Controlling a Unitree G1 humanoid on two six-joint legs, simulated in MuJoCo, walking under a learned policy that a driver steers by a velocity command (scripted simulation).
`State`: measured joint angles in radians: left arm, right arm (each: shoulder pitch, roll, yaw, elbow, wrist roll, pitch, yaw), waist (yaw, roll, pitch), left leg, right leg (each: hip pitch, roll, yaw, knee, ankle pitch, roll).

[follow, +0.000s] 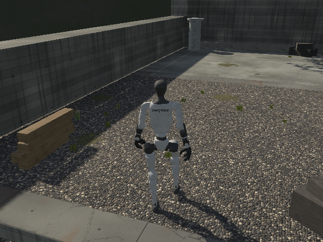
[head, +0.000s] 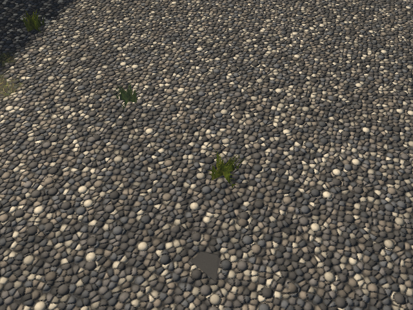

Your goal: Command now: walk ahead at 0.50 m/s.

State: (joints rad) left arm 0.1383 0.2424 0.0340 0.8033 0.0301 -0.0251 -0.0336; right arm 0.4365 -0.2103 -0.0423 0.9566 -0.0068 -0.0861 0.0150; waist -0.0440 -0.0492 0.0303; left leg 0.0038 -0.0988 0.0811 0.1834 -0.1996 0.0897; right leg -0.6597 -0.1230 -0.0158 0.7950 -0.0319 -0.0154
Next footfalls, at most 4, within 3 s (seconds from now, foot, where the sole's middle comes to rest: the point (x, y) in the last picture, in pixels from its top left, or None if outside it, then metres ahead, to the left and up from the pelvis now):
0.18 right None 0.28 -0.12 -0.78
0.74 left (182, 281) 0.59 0.06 -0.78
1.28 right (254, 224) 0.79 -0.20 -0.78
1.84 left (257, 149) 1.16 -0.26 -0.78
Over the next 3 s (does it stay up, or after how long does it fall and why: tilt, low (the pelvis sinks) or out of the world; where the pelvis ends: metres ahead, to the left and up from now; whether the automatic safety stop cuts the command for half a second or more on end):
stays up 1.52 -0.43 -0.02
